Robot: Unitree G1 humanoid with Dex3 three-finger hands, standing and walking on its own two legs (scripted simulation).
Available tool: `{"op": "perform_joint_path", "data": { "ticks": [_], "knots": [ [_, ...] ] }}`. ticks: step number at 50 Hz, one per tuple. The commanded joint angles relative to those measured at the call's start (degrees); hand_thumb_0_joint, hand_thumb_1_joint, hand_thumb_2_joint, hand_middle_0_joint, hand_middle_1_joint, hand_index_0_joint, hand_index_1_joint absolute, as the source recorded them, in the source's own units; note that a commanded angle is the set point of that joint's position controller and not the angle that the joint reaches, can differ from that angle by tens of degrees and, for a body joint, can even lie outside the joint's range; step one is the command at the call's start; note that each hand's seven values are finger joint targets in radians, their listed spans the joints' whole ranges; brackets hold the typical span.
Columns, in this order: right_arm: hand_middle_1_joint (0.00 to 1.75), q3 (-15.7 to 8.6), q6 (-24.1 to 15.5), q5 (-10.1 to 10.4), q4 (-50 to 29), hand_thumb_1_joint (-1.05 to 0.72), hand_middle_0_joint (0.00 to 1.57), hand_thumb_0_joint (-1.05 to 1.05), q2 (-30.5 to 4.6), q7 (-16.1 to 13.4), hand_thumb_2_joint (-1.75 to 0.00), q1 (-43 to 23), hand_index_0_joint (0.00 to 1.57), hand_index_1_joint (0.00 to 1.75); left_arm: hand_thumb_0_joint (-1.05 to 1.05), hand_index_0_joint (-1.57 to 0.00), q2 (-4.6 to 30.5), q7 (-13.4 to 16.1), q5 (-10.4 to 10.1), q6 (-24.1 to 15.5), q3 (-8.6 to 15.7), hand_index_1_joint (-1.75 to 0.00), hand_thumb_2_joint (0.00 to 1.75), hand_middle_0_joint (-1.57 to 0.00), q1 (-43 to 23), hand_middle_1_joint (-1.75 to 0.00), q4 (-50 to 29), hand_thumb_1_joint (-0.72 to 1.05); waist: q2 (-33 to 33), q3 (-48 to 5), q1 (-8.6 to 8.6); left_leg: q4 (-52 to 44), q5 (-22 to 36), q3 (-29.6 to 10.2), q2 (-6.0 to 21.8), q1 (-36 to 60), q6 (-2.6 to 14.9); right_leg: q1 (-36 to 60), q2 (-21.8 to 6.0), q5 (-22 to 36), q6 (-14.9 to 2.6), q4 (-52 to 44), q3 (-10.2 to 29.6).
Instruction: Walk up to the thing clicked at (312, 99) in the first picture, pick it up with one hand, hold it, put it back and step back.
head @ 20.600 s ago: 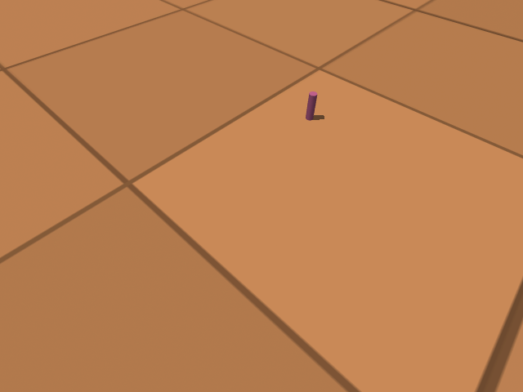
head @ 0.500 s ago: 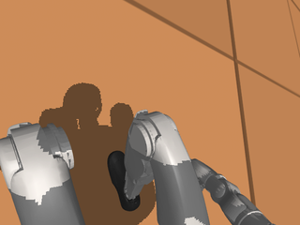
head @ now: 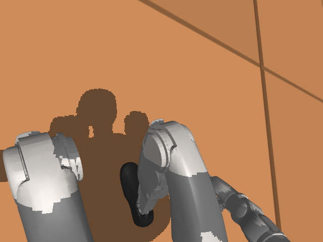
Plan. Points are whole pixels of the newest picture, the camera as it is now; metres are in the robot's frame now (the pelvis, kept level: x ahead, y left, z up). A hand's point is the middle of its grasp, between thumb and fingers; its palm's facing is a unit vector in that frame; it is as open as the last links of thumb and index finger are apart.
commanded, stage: settle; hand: left
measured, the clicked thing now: out of the picture +0.39 +0.37 -0.18
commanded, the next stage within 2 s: lift in 1.56 s
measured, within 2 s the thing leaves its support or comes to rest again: neither
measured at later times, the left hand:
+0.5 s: hand out of the picture +0.37 +0.38 -0.04, palm faces +0.51 -0.86 -0.04, open 6.6 cm
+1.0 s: hand out of the picture +0.39 +0.37 +0.02, palm faces +0.52 -0.85 -0.04, open 6.6 cm
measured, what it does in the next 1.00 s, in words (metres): rises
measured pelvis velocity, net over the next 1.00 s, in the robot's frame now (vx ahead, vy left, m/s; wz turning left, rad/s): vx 0.02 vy -0.02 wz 0.15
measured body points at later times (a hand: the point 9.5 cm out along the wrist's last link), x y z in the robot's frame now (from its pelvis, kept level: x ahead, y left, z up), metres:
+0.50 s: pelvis +0.01 -0.01 +0.03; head +0.19 +0.14 +0.41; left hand +0.33 +0.43 -0.03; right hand +0.21 -0.24 -0.05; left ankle +0.08 +0.12 -0.25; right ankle +0.13 -0.12 -0.25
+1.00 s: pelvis +0.02 -0.02 +0.06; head +0.23 +0.08 +0.45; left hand +0.36 +0.41 +0.03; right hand +0.21 -0.26 -0.06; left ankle +0.08 +0.12 -0.25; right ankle +0.13 -0.12 -0.25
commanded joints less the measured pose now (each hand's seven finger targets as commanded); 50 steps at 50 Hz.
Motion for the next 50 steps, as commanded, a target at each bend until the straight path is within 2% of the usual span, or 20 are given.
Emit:
{"op": "perform_joint_path", "data": {
  "ticks": [1,2,3,5,9,11,16,18,20,23,27,29,31,33,35,38,42,43,44,50],
  "knots": [
    [0.3,-8.86,0.2,0.61,-0.81,-0.87,0.2,0.0,-19.78,-1.42,-0.9,3.44,0.2,0.3,0.0,-1.37,14.46,-0.86,-0.97,-3.51,0.43,-1.45,1.37,-1.36,-11.61,-1.44,-16.47,0.62,38.05,-38.63,-3.29,-21.47,10.11,5.31,3.5,26.23,-1.9,13.64,0.59,12.34,-4.66,-8.69,-4.12],
    [0.3,-9.44,0.17,0.91,-0.65,-0.87,0.2,0.0,-19.3,-1.43,-0.9,3.96,0.2,0.3,0.0,-1.37,14.03,-1.14,-1.13,-2.79,0.39,-1.45,1.36,-1.37,-11.29,-1.45,-18.04,0.61,37.33,-39.67,-2.88,-21.31,9.9,5.93,3.4,25.98,-1.65,13.96,0.5,12.32,-4.66,-9.37,-3.55],
    [0.3,-9.9,0.01,1.27,-1.43,-0.88,0.2,0.0,-18.92,-1.49,-0.9,3.6,0.2,0.3,0.0,-1.38,10.39,-2.03,-1.6,-2.06,-2.03,-1.46,1.37,-1.38,-11.34,-1.46,-19.42,0.6,36.6,-40.29,-3.03,-21.49,9.86,6.01,3.25,26.2,-1.63,13.66,0.48,12.37,-4.63,-9.65,-3.4],
    [0.3,-11.08,0.04,1.89,-0.15,-0.87,0.2,0.0,-19.01,-1.74,-0.9,5.64,0.2,0.3,0.0,-1.38,12.35,-2.58,-1.93,-0.5,-0.18,-1.47,1.38,-1.37,-11.08,-1.46,-21.02,0.6,38.15,-41.95,-1.88,-22.06,10.93,6.38,3.07,27.31,-1.7,13.49,0.34,13.0,-4.73,-9.71,-2.93],
    [0.3,-12.97,-0.16,3.81,-0.83,-0.88,0.2,0.0,-17.3,-1.62,-0.9,6.74,0.2,0.3,0.0,-1.39,6.71,-3.63,-3.21,3.1,-3.06,-1.48,1.37,-1.38,-10.47,-1.47,-23.82,0.55,35.82,-42.16,-0.82,-23.45,7.54,7.28,2.44,24.68,-1.15,11.28,0.01,10.22,-4.95,-10.97,-2.29],
    [0.3,-14.56,-0.11,4.75,-0.15,-0.87,0.2,0.0,-17.47,-1.78,-0.89,8.03,0.2,0.3,0.0,-1.41,7.29,-3.86,-3.31,4.71,-1.88,-1.5,1.39,-1.4,-9.73,-1.49,-24.68,0.55,35.56,-42.0,0.38,-24.39,6.1,7.71,2.26,23.98,-1.0,10.26,-0.3,9.15,-5.01,-11.25,-1.87],
    [0.3,-17.15,-0.07,6.97,-0.42,-0.87,0.2,0.0,-15.42,-2.01,-0.89,9.46,0.2,0.3,0.0,-1.45,3.47,-4.37,-3.38,8.19,-4.53,-1.52,1.4,-1.43,-11.24,-1.52,-31.58,0.57,36.41,-44.87,1.87,-27.38,4.42,8.19,1.92,25.68,-1.02,7.59,-1.0,7.51,-5.49,-11.8,-0.74],
    [0.3,-18.1,-0.07,8.0,-0.17,-0.87,0.2,0.0,-14.31,-2.24,-0.89,10.09,0.2,0.3,0.0,-1.44,3.8,-4.3,-3.33,9.65,-4.5,-1.52,1.4,-1.42,-11.09,-1.52,-33.28,0.56,35.59,-46.16,3.04,-27.63,3.15,9.32,1.46,24.56,-0.56,7.53,-1.02,6.1,-5.7,-12.96,0.19],
    [0.3,-19.37,-0.04,8.73,0.02,-0.87,0.2,0.0,-14.28,-2.46,-0.89,11.39,0.2,0.3,0.0,-1.45,2.73,-4.56,-3.89,10.91,-4.11,-1.53,1.41,-1.43,-11.29,-1.53,-33.59,0.57,33.88,-46.96,2.97,-27.61,3.92,10.11,1.08,23.57,-0.27,8.56,-1.19,6.72,-5.64,-13.76,0.78],
    [0.3,-20.15,0.06,9.72,0.7,-0.87,0.2,0.0,-12.84,-2.69,-0.89,12.32,0.2,0.3,0.0,-1.44,0.52,-5.08,-3.87,12.56,-5.43,-1.52,1.4,-1.42,-10.47,-1.52,-33.77,0.58,33.69,-47.81,3.82,-28.62,4.8,10.64,0.95,24.69,-0.28,7.52,-1.41,6.59,-5.94,-14.13,1.57],
    [0.3,-21.54,0.0,10.67,0.87,-0.86,0.2,0.0,-12.32,-3.16,-0.89,13.45,0.2,0.3,0.0,-1.46,0.07,-5.69,-4.79,13.39,-4.27,-1.53,1.41,-1.43,-12.91,-1.54,-35.34,0.59,31.18,-49.13,3.82,-28.85,4.2,11.62,0.45,24.07,0.2,8.55,-1.82,6.03,-5.73,-15.73,2.54],
    [0.3,-21.86,-0.16,11.29,0.74,-0.86,0.2,0.0,-11.55,-3.3,-0.89,13.32,0.2,0.3,0.0,-1.48,0.21,-5.96,-5.05,13.73,-3.67,-1.54,1.41,-1.45,-12.03,-1.55,-35.14,0.61,30.88,-50.27,4.79,-29.54,3.99,12.24,0.25,24.19,0.31,8.86,-1.99,5.25,-5.75,-16.2,3.11],
    [0.3,-21.93,-0.22,11.54,0.45,-0.86,0.2,0.0,-10.97,-3.45,-0.89,13.7,0.2,0.3,0.0,-1.47,-1.31,-6.45,-5.1,14.31,-4.42,-1.54,1.41,-1.45,-10.29,-1.55,-33.58,0.62,30.74,-52.31,4.88,-29.78,5.51,12.5,0.15,24.86,0.31,10.21,-2.08,6.14,-5.73,-16.28,3.43],
    [0.3,-22.81,-0.25,11.93,1.21,-0.86,0.2,0.0,-10.64,-3.76,-0.89,14.69,0.2,0.3,0.0,-1.46,1.95,-6.43,-4.93,14.32,-2.35,-1.53,1.4,-1.44,-12.71,-1.54,-37.08,0.62,30.79,-55.76,6.04,-29.86,7.24,13.21,0.08,26.26,0.35,11.44,-2.29,7.08,-5.75,-16.62,4.33],
    [0.3,-23.03,-0.3,12.15,1.62,-0.86,0.2,0.0,-10.03,-3.9,-0.89,15.29,0.2,0.3,0.0,-1.47,-0.93,-6.95,-5.25,14.97,-3.58,-1.53,1.4,-1.44,-12.53,-1.54,-36.01,0.62,30.39,-55.34,5.44,-30.04,7.88,13.62,-0.01,25.85,0.4,12.1,-2.42,7.78,-5.68,-17.12,4.79],
    [0.3,-23.67,-0.46,12.59,2.05,-0.86,0.2,0.0,-9.62,-4.23,-0.89,16.24,0.2,0.3,0.0,-1.44,1.87,-6.83,-5.46,15.46,-0.8,-1.5,1.38,-1.42,-13.1,-1.51,-36.61,0.61,27.71,-57.49,6.54,-29.38,9.12,14.62,-0.09,24.63,0.92,14.88,-2.49,8.74,-5.29,-18.37,5.97],
    [0.3,-24.42,-0.62,12.87,2.65,-0.87,0.2,0.0,-8.97,-4.47,-0.89,17.25,0.2,0.3,0.0,-1.42,-0.27,-7.51,-5.61,16.48,-0.83,-1.48,1.37,-1.4,-12.83,-1.49,-35.83,0.61,26.05,-58.55,6.63,-29.48,10.98,15.42,-0.16,24.66,1.23,16.87,-2.7,10.18,-5.01,-19.76,6.85],
    [0.3,-24.5,-0.73,13.05,2.78,-0.87,0.2,0.0,-8.86,-4.5,-0.89,17.05,0.2,0.3,0.0,-1.42,-1.8,-7.86,-5.37,17.06,-2.08,-1.48,1.36,-1.39,-10.74,-1.49,-33.32,0.6,25.47,-57.73,6.73,-29.84,11.45,15.6,-0.1,24.7,1.23,16.61,-2.75,10.21,-5.04,-19.78,6.9],
    [0.3,-24.92,-0.77,12.98,2.99,-0.87,0.2,0.0,-9.12,-4.58,-0.89,17.74,0.2,0.3,0.0,-1.41,-0.48,-8.06,-5.58,16.87,-0.66,-1.48,1.37,-1.39,-13.25,-1.49,-37.29,0.6,26.06,-58.92,6.81,-29.73,12.48,15.58,-0.06,25.63,1.2,17.16,-2.82,11.22,-4.98,-19.78,6.84],
    [0.3,-25.83,-0.92,13.51,2.64,-0.87,0.2,0.0,-8.26,-4.79,-0.89,17.63,0.2,0.3,0.0,-1.42,-1.41,-8.04,-5.24,18.56,-0.15,-1.48,1.37,-1.39,-12.01,-1.49,-37.14,0.62,25.01,-59.95,7.9,-31.33,12.65,16.12,-0.06,25.75,1.4,18.66,-2.89,10.81,-4.92,-21.37,7.44]
  ]
}}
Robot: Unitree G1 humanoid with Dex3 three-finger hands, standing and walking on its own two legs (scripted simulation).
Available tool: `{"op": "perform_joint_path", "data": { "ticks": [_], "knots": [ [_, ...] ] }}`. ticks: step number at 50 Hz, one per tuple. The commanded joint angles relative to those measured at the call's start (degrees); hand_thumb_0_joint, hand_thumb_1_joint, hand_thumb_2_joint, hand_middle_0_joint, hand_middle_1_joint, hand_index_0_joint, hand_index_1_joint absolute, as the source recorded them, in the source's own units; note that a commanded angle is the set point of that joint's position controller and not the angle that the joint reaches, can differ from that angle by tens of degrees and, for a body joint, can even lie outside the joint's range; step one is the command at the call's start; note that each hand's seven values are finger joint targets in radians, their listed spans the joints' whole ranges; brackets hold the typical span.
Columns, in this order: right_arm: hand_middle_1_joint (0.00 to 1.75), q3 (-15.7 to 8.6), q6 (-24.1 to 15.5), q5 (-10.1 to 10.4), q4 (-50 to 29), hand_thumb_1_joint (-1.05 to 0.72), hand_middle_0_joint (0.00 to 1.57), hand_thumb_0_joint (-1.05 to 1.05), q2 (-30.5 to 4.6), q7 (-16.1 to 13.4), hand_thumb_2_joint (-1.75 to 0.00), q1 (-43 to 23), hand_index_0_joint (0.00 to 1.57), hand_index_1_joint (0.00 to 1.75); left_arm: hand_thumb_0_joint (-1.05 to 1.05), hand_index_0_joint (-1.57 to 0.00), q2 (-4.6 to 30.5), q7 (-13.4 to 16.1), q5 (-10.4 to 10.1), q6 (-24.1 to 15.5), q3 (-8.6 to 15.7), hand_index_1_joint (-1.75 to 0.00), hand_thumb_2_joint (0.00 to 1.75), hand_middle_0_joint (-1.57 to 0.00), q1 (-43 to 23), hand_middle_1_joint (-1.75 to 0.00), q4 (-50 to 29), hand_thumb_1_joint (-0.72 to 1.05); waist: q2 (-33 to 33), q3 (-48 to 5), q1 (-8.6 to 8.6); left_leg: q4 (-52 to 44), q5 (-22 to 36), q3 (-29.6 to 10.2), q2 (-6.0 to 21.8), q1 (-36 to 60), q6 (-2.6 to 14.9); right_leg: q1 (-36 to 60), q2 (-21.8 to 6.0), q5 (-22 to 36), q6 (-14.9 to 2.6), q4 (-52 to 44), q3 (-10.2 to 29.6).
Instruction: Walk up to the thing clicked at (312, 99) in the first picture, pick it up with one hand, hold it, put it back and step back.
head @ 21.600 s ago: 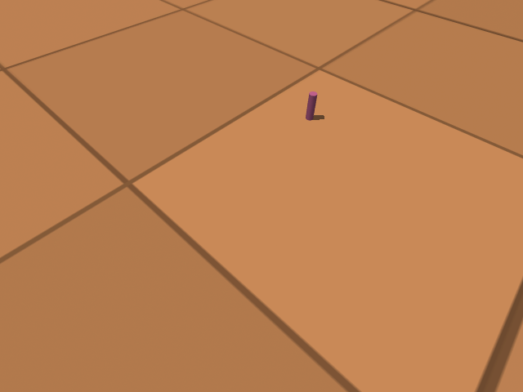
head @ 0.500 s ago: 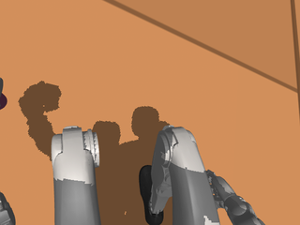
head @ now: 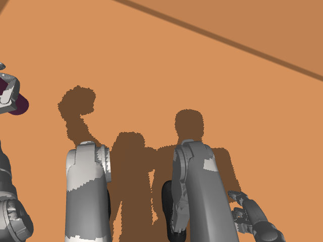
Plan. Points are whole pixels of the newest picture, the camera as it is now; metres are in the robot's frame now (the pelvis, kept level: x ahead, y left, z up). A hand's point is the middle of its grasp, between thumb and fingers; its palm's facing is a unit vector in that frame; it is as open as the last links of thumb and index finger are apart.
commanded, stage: settle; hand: left
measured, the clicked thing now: out of the picture +0.42 +0.34 -0.06
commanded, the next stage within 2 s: lift in 0.56 s
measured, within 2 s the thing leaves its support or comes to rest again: neither
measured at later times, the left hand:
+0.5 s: hand out of the picture +0.41 +0.33 +0.00, palm faces +0.41 -0.91 -0.03, open 6.6 cm
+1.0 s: hand out of the picture +0.40 +0.33 +0.05, palm faces +0.39 -0.92 -0.05, open 6.6 cm
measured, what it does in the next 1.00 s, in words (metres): rises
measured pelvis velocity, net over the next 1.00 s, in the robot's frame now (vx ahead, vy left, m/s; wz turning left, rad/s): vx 0.00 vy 0.00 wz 0.05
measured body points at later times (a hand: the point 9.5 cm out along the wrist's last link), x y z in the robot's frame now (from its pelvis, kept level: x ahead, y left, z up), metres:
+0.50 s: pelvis -0.01 +0.00 +0.03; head +0.20 +0.07 +0.42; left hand +0.38 +0.38 +0.01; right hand +0.15 -0.26 -0.09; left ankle +0.08 +0.13 -0.31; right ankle +0.09 -0.11 -0.31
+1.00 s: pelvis +0.00 +0.00 +0.06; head +0.20 +0.06 +0.47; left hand +0.38 +0.37 +0.06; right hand +0.16 -0.25 -0.06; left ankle +0.08 +0.13 -0.31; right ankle +0.09 -0.11 -0.31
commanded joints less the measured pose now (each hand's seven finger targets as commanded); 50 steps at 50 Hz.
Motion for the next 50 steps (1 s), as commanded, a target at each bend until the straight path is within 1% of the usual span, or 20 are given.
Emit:
{"op": "perform_joint_path", "data": {
  "ticks": [1,4,6,8,10,11,16,17,18,19,22,29,30,32,34,37,38,43,45,50],
  "knots": [
    [0.3,-5.16,-1.37,0.19,-2.77,-0.87,0.2,0.0,-12.11,-1.33,-0.89,7.46,0.2,0.3,0.0,-1.43,16.25,0.49,-1.69,-4.0,4.1,-1.48,1.37,-1.4,-13.35,-1.49,-14.46,0.61,11.92,-40.97,2.13,-15.84,11.64,4.81,-0.07,25.89,2.93,22.43,1.33,14.32,-1.76,-15.18,-0.56],
    [0.3,-5.71,-1.54,0.21,-2.55,-0.87,0.2,0.0,-11.97,-1.46,-0.89,8.05,0.2,0.3,0.0,-1.45,16.15,0.53,-1.38,-3.93,4.19,-1.5,1.38,-1.42,-13.98,-1.51,-16.62,0.59,12.53,-42.55,1.86,-16.43,13.0,4.82,-0.06,27.39,2.93,23.19,1.15,15.44,-1.83,-15.23,-0.59],
    [0.3,-5.86,-1.66,0.41,-2.97,-0.88,0.2,0.0,-11.55,-1.54,-0.89,7.11,0.2,0.3,0.0,-1.44,15.14,0.86,-0.68,-3.4,3.27,-1.5,1.38,-1.42,-12.4,-1.51,-13.89,0.59,12.83,-40.81,2.29,-17.7,11.48,4.7,0.05,28.14,2.75,20.71,1.26,13.17,-2.13,-15.56,-0.57],
    [0.3,-6.19,-1.75,0.32,-2.61,-0.88,0.2,0.0,-11.39,-1.68,-0.89,7.86,0.2,0.3,0.0,-1.44,15.28,1.31,-0.18,-3.63,3.2,-1.5,1.39,-1.41,-14.86,-1.51,-16.95,0.59,13.22,-40.73,1.46,-18.31,10.84,4.8,-0.04,28.07,2.71,21.63,1.17,13.04,-2.09,-16.38,-0.64],
    [0.3,-6.31,-1.87,0.56,-2.57,-0.88,0.2,0.0,-11.22,-1.73,-0.89,7.31,0.2,0.3,0.0,-1.45,14.44,1.34,-0.18,-3.35,2.71,-1.51,1.39,-1.43,-13.81,-1.52,-15.67,0.56,13.99,-39.98,2.21,-19.64,9.22,4.71,-0.04,29.19,2.44,19.51,1.13,11.1,-2.46,-16.36,-0.75],
    [0.3,-6.58,-1.92,0.62,-2.57,-0.87,0.2,0.0,-11.46,-1.84,-0.89,7.77,0.2,0.3,0.0,-1.44,14.88,1.33,-0.24,-3.62,2.87,-1.5,1.39,-1.42,-15.41,-1.51,-18.02,0.58,15.07,-40.48,1.9,-20.26,9.32,4.6,-0.04,30.66,2.28,19.0,1.07,11.01,-2.57,-16.53,-0.93],
    [0.3,-6.81,-2.48,0.68,-2.12,-0.88,0.2,0.0,-11.1,-1.97,-0.9,8.21,0.2,0.3,0.0,-1.44,13.71,1.41,0.11,-3.12,2.18,-1.51,1.39,-1.42,-15.03,-1.52,-15.22,0.55,14.0,-40.2,1.44,-20.98,9.42,4.65,-0.09,31.68,2.4,19.3,0.87,11.19,-2.44,-17.57,-0.7],
    [0.3,-6.73,-2.58,0.68,-2.35,-0.88,0.2,0.0,-11.03,-1.98,-0.89,8.08,0.2,0.3,0.0,-1.45,12.81,1.23,0.15,-3.27,1.09,-1.51,1.38,-1.42,-15.74,-1.52,-16.46,0.55,14.78,-39.99,0.72,-21.27,9.31,4.47,-0.14,31.5,2.32,19.28,0.66,11.22,-2.49,-17.48,-0.82],
    [0.3,-7.03,-2.65,0.7,-2.01,-0.88,0.2,0.0,-11.13,-2.02,-0.89,8.5,0.2,0.3,0.0,-1.44,13.38,1.36,0.04,-3.26,1.95,-1.51,1.39,-1.41,-16.11,-1.52,-16.42,0.56,14.1,-40.99,1.29,-21.28,9.95,4.6,-0.15,32.55,2.34,19.38,0.72,11.62,-2.46,-17.87,-0.58],
    [0.3,-6.93,-2.75,0.76,-1.86,-0.88,0.2,0.0,-11.07,-2.07,-0.89,8.3,0.2,0.3,0.0,-1.44,13.19,1.24,0.29,-3.16,1.26,-1.5,1.38,-1.41,-15.83,-1.51,-16.14,0.57,15.32,-40.26,1.32,-21.8,10.39,4.57,-0.18,32.73,2.2,19.02,0.55,11.81,-2.6,-17.46,-0.58],
    [0.3,-6.99,-3.01,0.79,-1.92,-0.88,0.2,0.0,-10.82,-2.07,-0.89,8.47,0.2,0.3,0.0,-1.44,11.85,1.23,-0.08,-3.18,1.01,-1.51,1.4,-1.41,-16.72,-1.52,-14.78,0.55,13.48,-39.48,0.65,-21.6,9.6,4.73,-0.27,31.94,2.49,19.45,0.6,11.45,-2.42,-18.59,-0.49],
    [0.3,-7.21,-3.29,0.93,-2.16,-0.88,0.2,0.0,-10.7,-2.08,-0.89,8.62,0.2,0.3,0.0,-1.43,12.79,1.61,0.54,-3.4,1.36,-1.49,1.39,-1.39,-17.01,-1.51,-13.98,0.53,13.03,-40.33,1.44,-23.25,7.55,5.15,-0.62,31.81,2.54,20.54,0.45,9.43,-2.55,-19.62,-0.15],
    [0.3,-7.19,-3.44,1.04,-2.43,-0.88,0.2,0.0,-10.37,-2.04,-0.89,8.4,0.2,0.3,0.0,-1.42,13.65,1.84,0.63,-3.46,1.74,-1.49,1.39,-1.39,-16.61,-1.5,-13.95,0.54,12.81,-40.62,2.15,-23.44,7.05,5.56,-0.65,31.45,2.6,21.29,0.52,8.76,-2.55,-20.1,0.21],
    [0.3,-7.5,-3.45,1.06,-2.38,-0.88,0.2,0.0,-10.69,-2.05,-0.89,8.71,0.2,0.3,0.0,-1.42,12.45,1.64,0.69,-3.61,1.09,-1.49,1.4,-1.38,-17.17,-1.51,-14.19,0.54,12.7,-40.34,1.06,-23.82,6.76,5.2,-0.62,32.4,2.6,20.49,0.48,8.72,-2.53,-20.44,-0.02],
    [0.3,-7.48,-3.63,1.06,-2.21,-0.91,0.2,0.0,-10.4,-2.19,-0.9,8.85,0.2,0.3,0.0,-1.42,13.6,1.73,0.62,-3.78,1.82,-1.47,1.31,-1.37,-18.18,-1.51,-15.81,0.49,13.01,-42.14,1.74,-23.53,8.44,5.73,-0.71,32.83,2.66,22.07,0.4,10.32,-2.44,-20.68,0.5],
    [0.3,-7.84,-3.51,1.3,-2.35,-0.9,0.2,0.0,-10.37,-2.31,-0.89,9.46,0.2,0.3,0.0,-1.4,14.75,1.49,1.22,-3.33,2.17,-1.48,1.33,-1.35,-16.39,-1.51,-16.71,0.45,13.46,-44.37,2.65,-24.36,11.65,5.85,-0.77,35.29,2.68,23.31,0.25,12.43,-2.56,-20.85,0.89],
    [0.3,-7.83,-3.48,1.35,-2.03,-0.9,0.2,0.0,-10.22,-2.25,-0.9,9.55,0.2,0.3,0.0,-1.4,13.82,1.15,1.34,-3.12,1.03,-1.48,1.34,-1.35,-16.83,-1.51,-17.51,0.45,15.24,-44.33,2.49,-25.03,12.46,5.57,-0.68,36.95,2.46,22.4,0.14,12.81,-2.77,-20.56,0.8],
    [0.3,-8.43,-3.54,2.06,-2.84,-0.89,0.2,0.0,-9.98,-2.47,-0.89,10.15,0.2,0.3,0.0,-1.4,12.74,1.48,0.01,-1.66,1.98,-1.48,1.34,-1.35,-15.31,-1.51,-20.78,0.46,14.2,-46.02,2.86,-26.81,12.72,5.69,-0.83,38.59,2.62,25.18,0.0,13.15,-2.56,-22.91,1.23],
    [0.3,-8.53,-3.5,2.41,-3.11,-0.89,0.2,0.0,-9.69,-2.64,-0.89,9.91,0.2,0.3,0.0,-1.39,11.49,1.41,-0.24,-0.77,1.11,-1.48,1.35,-1.34,-12.95,-1.51,-20.88,0.47,13.25,-45.39,3.36,-27.65,12.7,5.8,-0.78,39.14,2.77,25.95,0.03,13.12,-2.5,-24.33,1.48],
    [0.3,-9.24,-3.86,3.44,-4.01,-0.89,0.2,0.0,-9.36,-3.3,-0.89,9.84,0.2,0.3,0.0,-1.38,8.77,1.08,-0.71,1.26,-1.65,-1.46,1.33,-1.33,-12.55,-1.49,-24.82,0.45,12.58,-43.69,2.19,-30.64,9.81,5.49,-0.81,40.27,2.87,26.57,-0.06,11.04,-2.56,-27.88,1.9]
  ]
}}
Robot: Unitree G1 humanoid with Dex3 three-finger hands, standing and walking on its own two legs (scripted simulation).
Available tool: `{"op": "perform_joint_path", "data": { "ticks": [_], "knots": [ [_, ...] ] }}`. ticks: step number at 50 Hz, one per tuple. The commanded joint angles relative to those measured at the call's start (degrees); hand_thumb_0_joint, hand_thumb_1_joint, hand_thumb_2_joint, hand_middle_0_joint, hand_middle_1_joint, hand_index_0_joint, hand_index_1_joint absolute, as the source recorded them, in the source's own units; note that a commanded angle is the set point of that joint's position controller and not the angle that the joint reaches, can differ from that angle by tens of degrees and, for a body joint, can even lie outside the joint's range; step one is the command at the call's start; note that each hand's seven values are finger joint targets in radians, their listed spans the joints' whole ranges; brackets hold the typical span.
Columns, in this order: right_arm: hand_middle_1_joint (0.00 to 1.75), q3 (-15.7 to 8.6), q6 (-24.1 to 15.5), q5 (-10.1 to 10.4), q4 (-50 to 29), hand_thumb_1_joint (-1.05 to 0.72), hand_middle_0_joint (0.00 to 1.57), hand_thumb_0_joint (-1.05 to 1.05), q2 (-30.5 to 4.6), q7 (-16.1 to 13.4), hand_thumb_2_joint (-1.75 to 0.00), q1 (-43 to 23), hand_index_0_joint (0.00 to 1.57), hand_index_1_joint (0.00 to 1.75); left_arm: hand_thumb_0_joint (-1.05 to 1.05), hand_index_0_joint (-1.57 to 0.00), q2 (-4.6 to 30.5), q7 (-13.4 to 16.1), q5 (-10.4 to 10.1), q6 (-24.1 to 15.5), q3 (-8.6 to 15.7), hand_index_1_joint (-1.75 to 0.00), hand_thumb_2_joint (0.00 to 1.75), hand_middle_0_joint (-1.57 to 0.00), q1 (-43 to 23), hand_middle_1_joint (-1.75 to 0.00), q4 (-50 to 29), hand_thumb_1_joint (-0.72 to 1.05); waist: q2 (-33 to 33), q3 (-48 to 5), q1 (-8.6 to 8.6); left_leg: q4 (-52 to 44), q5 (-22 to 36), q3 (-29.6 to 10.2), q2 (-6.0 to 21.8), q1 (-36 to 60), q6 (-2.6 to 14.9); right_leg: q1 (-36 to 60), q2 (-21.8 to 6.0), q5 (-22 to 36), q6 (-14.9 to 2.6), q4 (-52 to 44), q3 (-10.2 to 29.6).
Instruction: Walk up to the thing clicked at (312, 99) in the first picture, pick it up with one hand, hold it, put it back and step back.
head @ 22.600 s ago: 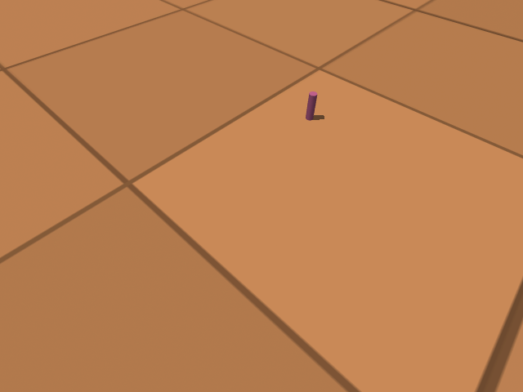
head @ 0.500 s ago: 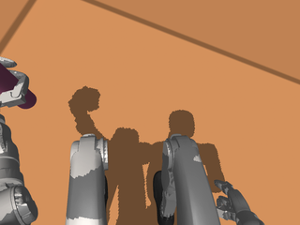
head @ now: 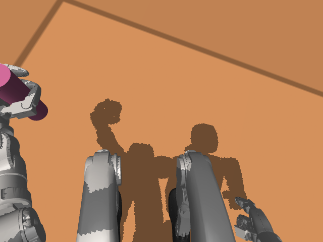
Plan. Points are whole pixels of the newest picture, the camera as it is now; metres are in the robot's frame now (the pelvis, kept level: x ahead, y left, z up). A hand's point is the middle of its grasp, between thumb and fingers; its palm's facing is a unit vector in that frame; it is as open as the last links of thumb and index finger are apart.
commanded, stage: lift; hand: left
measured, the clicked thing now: (20, 97) +0.42 +0.32 -0.03
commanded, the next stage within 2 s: hold in 1.92 s
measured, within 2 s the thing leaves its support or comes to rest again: neither
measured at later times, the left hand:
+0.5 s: hand out of the picture +0.39 +0.26 +0.15, palm faces +0.33 -0.94 -0.04, open 6.6 cm
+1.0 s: hand out of the picture +0.39 +0.24 +0.28, palm faces +0.35 -0.94 -0.03, open 6.6 cm
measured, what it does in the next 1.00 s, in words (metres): rises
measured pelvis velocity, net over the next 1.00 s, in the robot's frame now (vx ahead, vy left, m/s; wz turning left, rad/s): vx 0.05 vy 0.01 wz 0.08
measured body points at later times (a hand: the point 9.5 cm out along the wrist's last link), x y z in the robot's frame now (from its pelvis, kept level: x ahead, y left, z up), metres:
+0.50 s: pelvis +0.02 +0.00 +0.13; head +0.18 +0.04 +0.55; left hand +0.37 +0.31 +0.15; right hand +0.20 -0.24 +0.01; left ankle +0.08 +0.13 -0.37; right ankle +0.09 -0.12 -0.37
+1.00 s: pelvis +0.05 +0.01 +0.25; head +0.16 +0.04 +0.68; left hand +0.37 +0.29 +0.28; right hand +0.22 -0.22 +0.14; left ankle +0.08 +0.13 -0.37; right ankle +0.08 -0.12 -0.37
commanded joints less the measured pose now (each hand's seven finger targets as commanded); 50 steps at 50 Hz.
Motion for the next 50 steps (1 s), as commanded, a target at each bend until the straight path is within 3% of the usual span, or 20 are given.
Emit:
{"op": "perform_joint_path", "data": {
  "ticks": [1,2,7,10,13,20,22,25,26,27,28,29,31,34,37,41,42,44,48,50],
  "knots": [
    [0.3,-4.62,-1.97,0.65,-4.62,-0.89,0.2,0.0,-11.26,-1.5,-0.89,6.38,0.2,0.3,0.0,-1.36,14.32,0.02,-2.06,-3.31,1.46,-1.44,1.32,-1.31,-14.0,-1.47,-17.77,0.46,10.67,-37.97,1.11,-19.0,8.55,1.53,-0.59,31.69,1.64,19.11,0.8,10.54,-3.01,-16.87,-0.98],
    [0.3,-4.61,-2.0,0.87,-4.94,-0.89,0.2,0.0,-11.04,-1.56,-0.89,6.46,0.2,0.3,0.0,-1.37,15.11,0.26,-2.15,-3.07,2.04,-1.44,1.32,-1.32,-14.17,-1.48,-19.48,0.46,10.16,-38.3,1.43,-19.66,8.12,1.29,-0.57,31.91,1.67,19.75,0.78,10.18,-2.93,-17.53,-0.95],
    [0.3,-4.85,-2.31,1.96,-6.28,-0.89,0.2,0.0,-10.49,-2.26,-0.89,5.84,0.2,0.3,0.0,-1.39,11.44,1.91,-3.37,-0.65,0.06,-1.46,1.35,-1.33,-10.75,-1.5,-24.48,0.52,10.02,-37.56,2.01,-24.33,6.53,0.47,-0.48,36.44,1.46,21.63,0.6,9.05,-2.97,-21.44,-0.49],
    [0.3,-4.92,-2.55,2.48,-7.1,-0.89,0.2,0.0,-9.8,-2.54,-0.89,5.81,0.2,0.3,0.0,-1.38,11.2,3.03,-3.19,0.94,-0.49,-1.45,1.35,-1.33,-7.6,-1.49,-27.85,0.51,8.88,-38.68,2.52,-25.92,9.94,0.99,-0.43,39.18,1.72,25.9,0.52,11.72,-2.75,-24.16,0.12],
    [0.3,-5.18,-2.89,2.85,-7.5,-0.89,0.2,0.0,-9.28,-2.95,-0.89,5.5,0.2,0.3,0.0,-1.36,8.07,3.84,-3.51,2.6,-3.48,-1.44,1.33,-1.32,-5.38,-1.47,-32.32,0.49,8.94,-37.99,2.35,-28.12,10.82,1.62,-0.35,41.79,1.81,29.25,0.47,12.76,-2.61,-27.59,0.8],
    [0.3,-5.4,-3.63,3.71,-8.49,-0.88,0.2,0.0,-8.04,-3.8,-0.89,5.84,0.2,0.3,0.0,-1.35,4.58,8.0,-3.42,6.13,-6.27,-1.44,1.34,-1.31,1.48,-1.46,-41.13,0.49,7.65,-38.06,2.61,-34.98,14.2,1.13,-0.35,50.24,1.71,38.6,0.39,16.17,-2.19,-34.71,1.1],
    [0.3,-5.3,-3.83,3.93,-8.9,-0.88,0.2,0.0,-7.69,-4.05,-0.89,5.46,0.2,0.3,0.0,-1.37,4.46,9.55,-3.2,6.85,-6.04,-1.45,1.33,-1.33,3.64,-1.47,-42.27,0.48,6.85,-36.62,2.71,-37.49,14.37,1.15,-0.5,51.65,1.74,41.6,0.37,16.51,-2.09,-36.99,1.23],
    [0.3,-4.96,-4.19,4.07,-9.21,-0.89,0.2,0.0,-6.83,-4.56,-0.89,5.53,0.2,0.3,0.0,-1.35,2.68,11.06,-2.99,7.64,-8.32,-1.44,1.33,-1.31,4.56,-1.46,-44.82,0.48,5.73,-34.76,2.01,-40.13,16.31,1.77,-0.54,54.7,1.9,46.18,0.39,18.95,-1.59,-41.16,1.93],
    [0.3,-4.99,-4.4,4.15,-9.14,-0.89,0.2,0.0,-6.89,-4.72,-0.89,5.45,0.2,0.3,0.0,-1.37,2.16,11.38,-2.89,7.86,-8.83,-1.45,1.34,-1.33,5.7,-1.46,-44.23,0.48,5.65,-33.43,1.84,-41.19,16.01,1.9,-0.64,55.4,1.88,47.17,0.35,18.94,-1.61,-42.14,2.04],
    [0.3,-4.86,-4.65,3.98,-9.2,-0.88,0.2,0.0,-6.75,-4.77,-0.89,5.63,0.2,0.3,0.0,-1.36,-0.03,11.37,-2.72,8.1,-11.11,-1.45,1.34,-1.33,7.16,-1.46,-44.55,0.47,6.31,-31.88,1.38,-42.75,16.93,1.48,-0.6,57.23,1.66,47.34,0.38,19.62,-1.74,-42.51,1.66],
    [0.3,-4.93,-4.88,4.02,-9.23,-0.89,0.2,0.0,-6.73,-4.85,-0.89,5.21,0.2,0.3,0.0,-1.36,0.75,11.84,-2.35,8.37,-10.43,-1.44,1.33,-1.33,7.06,-1.46,-44.66,0.47,6.35,-30.77,1.75,-44.2,15.76,1.42,-0.63,58.27,1.59,47.55,0.36,18.38,-1.85,-43.71,1.68],
    [0.3,-4.81,-5.07,3.99,-9.29,-0.88,0.2,0.0,-6.53,-4.97,-0.89,5.41,0.2,0.3,0.0,-1.36,-1.29,11.85,-1.91,8.73,-12.88,-1.43,1.33,-1.33,6.69,-1.45,-43.25,0.48,6.38,-28.54,0.8,-45.7,14.7,1.19,-0.57,59.26,1.43,47.62,0.34,17.64,-1.89,-44.78,1.56],
    [0.3,-4.81,-5.25,3.99,-8.93,-0.89,0.2,0.0,-6.3,-5.24,-0.89,5.73,0.2,0.3,0.0,-1.36,-0.27,12.37,-1.33,8.72,-11.73,-1.42,1.31,-1.33,6.08,-1.44,-42.4,0.45,5.87,-25.97,0.98,-48.02,13.85,0.89,-0.57,59.92,1.22,49.31,0.17,17.1,-1.89,-46.61,1.42],
    [0.3,-4.51,-5.58,3.88,-9.03,-0.89,0.2,0.0,-5.88,-5.16,-0.89,6.52,0.2,0.3,0.0,-1.34,-1.47,12.7,-1.37,9.02,-12.36,-1.41,1.29,-1.31,6.7,-1.42,-40.64,0.42,5.12,-25.08,1.04,-50.48,15.9,1.45,-0.82,62.18,1.3,53.75,0.0,19.29,-1.86,-49.75,1.55],
    [0.3,-4.52,-5.85,3.69,-9.31,-0.89,0.2,0.0,-6.01,-4.94,-0.89,6.26,0.2,0.3,0.0,-1.32,-3.48,12.95,-0.51,9.15,-15.1,-1.39,1.29,-1.29,7.13,-1.4,-40.45,0.46,6.94,-22.49,2.01,-54.96,14.58,1.02,-0.67,67.45,0.69,54.11,-0.17,17.61,-2.15,-52.45,1.33],
    [0.3,-4.27,-6.16,3.36,-8.98,-0.89,0.2,0.0,-5.57,-4.77,-0.89,7.68,0.2,0.3,0.0,-1.31,-2.88,13.66,0.07,8.51,-14.88,-1.37,1.26,-1.28,7.19,-1.38,-40.82,0.42,6.69,-24.69,2.05,-56.43,23.06,1.61,-0.77,72.51,0.7,59.93,-0.21,24.56,-2.13,-54.75,1.03],
    [0.3,-4.11,-6.21,3.28,-9.15,-0.89,0.2,0.0,-5.3,-4.66,-0.89,7.36,0.2,0.3,0.0,-1.31,-2.91,13.82,-0.03,8.13,-14.5,-1.37,1.26,-1.29,7.84,-1.38,-41.07,0.43,6.78,-23.84,2.64,-57.55,23.2,1.49,-0.85,73.21,0.54,60.48,-0.1,24.31,-2.17,-55.32,0.84],
    [0.3,-4.16,-6.31,3.09,-8.7,-0.89,0.2,0.0,-5.22,-4.69,-0.89,8.06,0.2,0.3,0.0,-1.31,-3.12,14.2,-0.03,7.41,-14.62,-1.37,1.26,-1.28,6.46,-1.38,-41.16,0.43,6.01,-24.02,2.04,-58.58,24.24,1.53,-0.7,74.84,0.66,62.22,-0.17,25.53,-2.05,-56.74,0.89],
    [0.3,-3.9,-6.41,2.7,-8.82,-0.89,0.2,0.0,-4.78,-4.6,-0.89,7.59,0.2,0.3,0.0,-1.3,-5.39,14.63,0.44,6.53,-16.79,-1.35,1.24,-1.28,6.94,-1.36,-39.68,0.44,5.46,-20.69,1.98,-61.9,22.72,1.58,-0.84,76.23,0.48,64.44,-0.26,24.76,-2.0,-59.37,0.83],
    [0.3,-4.13,-6.48,2.62,-8.36,-0.89,0.2,0.0,-5.22,-4.65,-0.89,8.01,0.2,0.3,0.0,-1.29,-5.16,14.61,0.6,6.11,-16.81,-1.34,1.24,-1.27,6.95,-1.35,-39.03,0.43,5.01,-21.97,2.0,-62.32,24.44,1.74,-0.72,78.13,0.54,65.66,-0.25,26.14,-2.01,-60.2,0.77]
  ]
}}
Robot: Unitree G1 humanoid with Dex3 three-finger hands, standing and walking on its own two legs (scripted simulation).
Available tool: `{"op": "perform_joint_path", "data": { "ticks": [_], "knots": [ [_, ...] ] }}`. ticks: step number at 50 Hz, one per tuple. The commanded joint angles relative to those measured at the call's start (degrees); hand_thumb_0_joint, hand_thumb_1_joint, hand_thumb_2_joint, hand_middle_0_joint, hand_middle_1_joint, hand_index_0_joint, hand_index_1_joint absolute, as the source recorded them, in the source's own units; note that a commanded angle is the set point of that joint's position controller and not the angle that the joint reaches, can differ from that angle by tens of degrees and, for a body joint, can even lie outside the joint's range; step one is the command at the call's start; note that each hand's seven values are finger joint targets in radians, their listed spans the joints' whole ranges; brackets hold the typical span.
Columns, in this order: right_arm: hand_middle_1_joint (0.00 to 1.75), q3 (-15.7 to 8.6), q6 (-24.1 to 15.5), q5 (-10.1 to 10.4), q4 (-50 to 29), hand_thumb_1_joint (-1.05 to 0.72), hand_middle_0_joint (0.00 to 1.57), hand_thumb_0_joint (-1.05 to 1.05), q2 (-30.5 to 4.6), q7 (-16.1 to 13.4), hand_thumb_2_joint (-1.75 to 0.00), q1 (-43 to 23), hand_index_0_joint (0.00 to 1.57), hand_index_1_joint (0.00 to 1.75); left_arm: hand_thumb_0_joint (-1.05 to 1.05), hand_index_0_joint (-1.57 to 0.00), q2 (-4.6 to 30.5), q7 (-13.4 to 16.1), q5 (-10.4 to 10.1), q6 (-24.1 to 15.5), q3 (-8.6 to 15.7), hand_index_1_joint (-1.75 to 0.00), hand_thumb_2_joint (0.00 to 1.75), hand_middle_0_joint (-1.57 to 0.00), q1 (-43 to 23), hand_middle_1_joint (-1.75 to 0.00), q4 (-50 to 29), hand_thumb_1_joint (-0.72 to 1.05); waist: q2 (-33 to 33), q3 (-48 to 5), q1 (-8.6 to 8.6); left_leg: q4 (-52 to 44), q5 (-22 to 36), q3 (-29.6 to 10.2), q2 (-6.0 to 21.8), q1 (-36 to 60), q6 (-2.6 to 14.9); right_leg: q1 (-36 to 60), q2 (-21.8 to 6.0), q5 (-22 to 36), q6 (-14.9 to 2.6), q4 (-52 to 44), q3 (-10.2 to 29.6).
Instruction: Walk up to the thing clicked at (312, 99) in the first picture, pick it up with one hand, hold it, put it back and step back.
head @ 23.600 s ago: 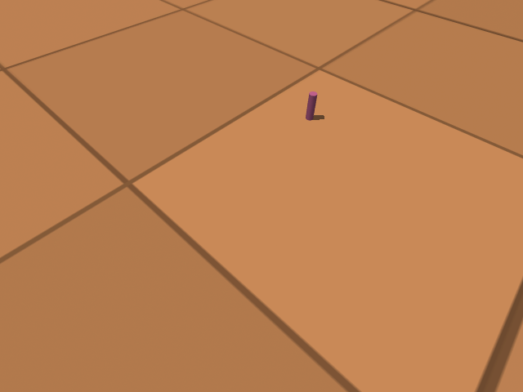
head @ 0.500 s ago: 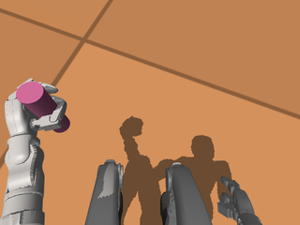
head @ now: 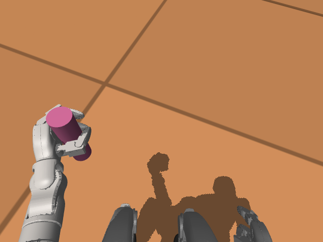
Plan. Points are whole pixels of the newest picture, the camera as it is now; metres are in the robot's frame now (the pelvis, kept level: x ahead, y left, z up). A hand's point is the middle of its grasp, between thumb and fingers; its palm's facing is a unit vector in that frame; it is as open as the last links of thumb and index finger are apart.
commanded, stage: lift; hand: left
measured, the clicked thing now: (72, 137) +0.35 +0.22 +0.01
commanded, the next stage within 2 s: hold in 0.92 s
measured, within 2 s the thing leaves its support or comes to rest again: neither
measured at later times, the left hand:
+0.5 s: hand (79, 124) +0.35 +0.18 +0.08, palm faces +0.26 -0.97 -0.03, open 6.6 cm
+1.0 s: hand (80, 116) +0.35 +0.17 +0.11, palm faces +0.25 -0.97 -0.02, open 6.6 cm
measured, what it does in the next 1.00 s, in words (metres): rises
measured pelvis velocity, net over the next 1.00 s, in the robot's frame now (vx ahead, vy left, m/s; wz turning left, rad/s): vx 0.02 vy -0.01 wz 0.01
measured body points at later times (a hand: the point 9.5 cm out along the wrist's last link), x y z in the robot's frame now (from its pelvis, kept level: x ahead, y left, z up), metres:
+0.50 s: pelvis +0.01 -0.01 +0.05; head +0.08 +0.00 +0.49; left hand +0.33 +0.23 +0.09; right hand +0.15 -0.25 -0.06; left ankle +0.04 +0.11 -0.62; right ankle +0.02 -0.13 -0.62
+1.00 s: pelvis +0.02 -0.01 +0.07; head +0.08 +0.00 +0.51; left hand +0.34 +0.22 +0.11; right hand +0.16 -0.25 -0.05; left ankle +0.04 +0.11 -0.62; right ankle +0.02 -0.13 -0.62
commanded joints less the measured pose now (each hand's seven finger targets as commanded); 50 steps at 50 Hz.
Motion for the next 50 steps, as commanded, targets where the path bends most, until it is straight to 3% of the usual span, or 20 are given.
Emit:
{"op": "perform_joint_path", "data": {
  "ticks": [1,3,9,12,18,19,20,28,31,32,39,42,44,47,50],
  "knots": [
    [0.3,-3.13,-2.49,-0.44,-5.52,-0.89,0.2,0.0,-8.3,-0.82,-0.89,1.66,0.2,0.3,0.0,-1.28,8.26,0.05,-0.3,-6.04,2.23,-1.34,1.24,-1.26,-15.23,-1.35,-13.79,0.42,3.82,-22.07,-0.29,-13.26,17.66,-1.12,-0.35,22.71,0.13,10.74,0.82,18.49,-2.16,-10.86,-0.69],
    [0.3,-3.1,-2.54,-0.55,-5.83,-0.9,0.2,0.0,-8.23,-0.7,-0.89,1.57,0.2,0.3,0.0,-1.29,6.9,-0.12,-0.19,-6.01,0.64,-1.33,1.23,-1.27,-14.92,-1.34,-14.04,0.41,3.27,-21.24,-0.27,-14.57,17.31,-0.86,-0.5,23.58,0.11,12.61,0.82,18.68,-2.06,-12.43,-0.68],
    [0.3,-2.94,-2.13,-0.82,-5.7,-0.89,0.2,0.0,-7.65,-0.61,-0.89,1.75,0.2,0.3,0.0,-1.27,6.34,0.96,-0.32,-6.38,1.46,-1.32,1.23,-1.25,-14.25,-1.34,-13.95,0.41,2.22,-20.13,0.38,-17.77,18.26,-0.45,-0.64,25.61,0.1,17.13,0.89,19.95,-1.96,-15.64,-0.55],
    [0.3,-2.65,-2.0,-1.07,-5.32,-0.9,0.2,0.0,-7.29,-0.76,-0.89,2.05,0.2,0.3,0.0,-1.28,5.85,1.3,0.28,-6.57,0.34,-1.33,1.22,-1.25,-13.88,-1.34,-13.59,0.38,2.21,-19.71,0.17,-18.41,21.09,-0.27,-0.51,27.44,0.13,18.42,0.94,22.18,-1.91,-16.65,-0.52],
    [0.3,-2.61,-1.87,-1.39,-5.48,-0.89,0.2,0.0,-6.99,-0.94,-0.89,1.19,0.2,0.3,0.0,-1.26,5.68,1.56,0.78,-7.02,0.27,-1.32,1.22,-1.24,-14.86,-1.33,-12.37,0.4,1.83,-17.31,0.16,-21.43,17.7,0.49,-0.87,28.12,0.18,21.41,0.64,20.4,-1.68,-19.94,0.03],
    [0.3,-2.49,-1.97,-1.52,-5.44,-0.89,0.2,0.0,-6.59,-0.86,-0.89,0.95,0.2,0.3,0.0,-1.26,4.58,1.38,0.73,-7.09,-0.81,-1.3,1.2,-1.23,-15.1,-1.32,-13.06,0.39,2.43,-17.04,-0.09,-21.62,17.54,0.63,-0.91,28.26,0.18,21.38,0.57,20.51,-1.59,-20.35,0.06],
    [0.3,-2.63,-1.82,-1.44,-5.45,-0.89,0.2,0.0,-6.96,-0.94,-0.89,1.09,0.2,0.3,0.0,-1.25,5.61,1.52,0.75,-7.06,0.09,-1.29,1.2,-1.22,-15.22,-1.31,-12.89,0.39,2.65,-17.45,0.23,-22.2,17.67,0.66,-0.92,29.16,0.1,22.11,0.55,20.51,-1.65,-20.72,0.13],
    [0.3,-2.41,-1.78,-1.45,-4.99,-0.89,0.2,0.0,-6.69,-1.05,-0.89,0.33,0.2,0.3,0.0,-1.26,4.39,1.34,0.44,-7.27,-1.06,-1.31,1.21,-1.24,-14.84,-1.32,-11.83,0.41,0.7,-15.38,-0.18,-23.78,19.17,1.2,-1.03,30.38,0.45,25.26,0.41,22.99,-1.19,-23.34,0.49],
    [0.3,-2.52,-1.78,-1.68,-4.96,-0.89,0.2,0.0,-6.58,-0.97,-0.89,0.26,0.2,0.3,0.0,-1.26,4.75,1.26,0.54,-7.83,-0.62,-1.3,1.21,-1.23,-16.2,-1.31,-12.58,0.43,1.06,-16.33,-0.45,-24.45,18.83,1.22,-1.06,31.31,0.38,26.42,0.46,22.5,-1.15,-23.89,0.57],
    [0.3,-2.49,-1.81,-1.62,-4.88,-0.89,0.2,0.0,-6.53,-0.96,-0.89,0.08,0.2,0.3,0.0,-1.26,5.08,1.38,0.59,-7.58,0.0,-1.3,1.2,-1.24,-15.0,-1.31,-11.79,0.42,0.77,-16.21,0.27,-24.59,19.6,1.34,-1.11,31.2,0.42,27.11,0.42,23.22,-1.14,-24.07,0.58],
    [0.3,-2.63,-1.53,-1.55,-4.9,-0.89,0.2,0.0,-6.82,-0.76,-0.89,-0.33,0.2,0.3,0.0,-1.28,4.26,1.26,0.4,-7.57,-0.56,-1.32,1.22,-1.26,-15.04,-1.33,-11.41,0.44,0.83,-14.82,0.06,-26.53,20.19,1.13,-0.96,33.5,0.16,28.15,0.74,23.15,-1.34,-25.11,0.28],
    [0.3,-2.64,-1.48,-1.47,-4.82,-0.89,0.2,0.0,-7.03,-0.72,-0.89,-0.01,0.2,0.3,0.0,-1.27,3.67,1.14,0.27,-7.36,-1.41,-1.32,1.22,-1.25,-14.19,-1.32,-11.57,0.43,1.1,-15.13,0.1,-26.6,23.09,1.57,-0.92,35.35,0.23,29.15,0.65,25.99,-1.24,-25.7,0.55],
    [0.3,-2.72,-1.26,-1.47,-4.58,-0.89,0.2,0.0,-7.09,-0.62,-0.89,-0.02,0.2,0.3,0.0,-1.27,4.48,1.06,0.35,-7.35,-0.63,-1.32,1.22,-1.25,-14.48,-1.33,-11.59,0.44,1.34,-14.97,0.33,-27.11,22.61,1.37,-0.93,35.27,0.2,29.43,0.68,25.28,-1.34,-26.03,0.46],
    [0.3,-2.7,-1.41,-1.42,-4.71,-0.89,0.2,0.0,-6.81,-0.48,-0.89,-0.81,0.2,0.3,0.0,-1.27,3.59,1.06,0.4,-7.38,-1.38,-1.31,1.21,-1.25,-15.39,-1.32,-11.48,0.43,0.31,-12.92,0.11,-28.17,20.0,1.45,-0.98,34.64,0.18,29.36,0.68,23.08,-1.27,-26.83,0.45],
    [0.3,-2.73,-1.35,-1.48,-4.79,-0.9,0.2,0.0,-7.02,-0.54,-0.89,-0.36,0.2,0.3,0.0,-1.28,3.75,1.27,0.02,-7.3,-0.7,-1.31,1.21,-1.26,-15.18,-1.32,-12.17,0.45,0.4,-14.41,0.1,-28.37,22.62,1.4,-0.91,36.58,0.11,30.68,0.79,25.23,-1.26,-27.05,0.37]
  ]
}}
